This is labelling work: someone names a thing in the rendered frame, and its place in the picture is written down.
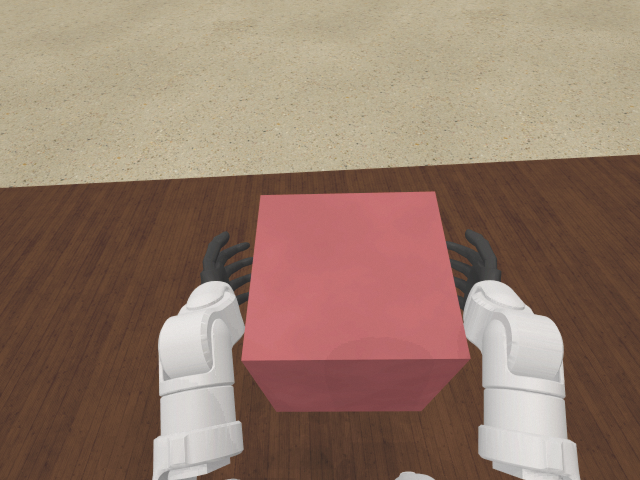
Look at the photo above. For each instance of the robot left hand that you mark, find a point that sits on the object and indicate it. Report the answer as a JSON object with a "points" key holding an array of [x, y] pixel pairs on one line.
{"points": [[214, 261]]}

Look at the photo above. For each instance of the robot right hand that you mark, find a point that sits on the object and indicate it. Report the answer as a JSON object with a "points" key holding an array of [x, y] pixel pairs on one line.
{"points": [[484, 264]]}

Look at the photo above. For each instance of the right robot forearm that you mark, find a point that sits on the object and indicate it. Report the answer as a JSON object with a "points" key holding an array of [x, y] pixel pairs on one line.
{"points": [[525, 430]]}

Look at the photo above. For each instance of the left robot forearm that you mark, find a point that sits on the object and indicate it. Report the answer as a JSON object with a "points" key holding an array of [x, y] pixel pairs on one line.
{"points": [[199, 431]]}

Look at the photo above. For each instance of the carton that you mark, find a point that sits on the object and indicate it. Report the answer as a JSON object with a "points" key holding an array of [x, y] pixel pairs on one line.
{"points": [[352, 303]]}

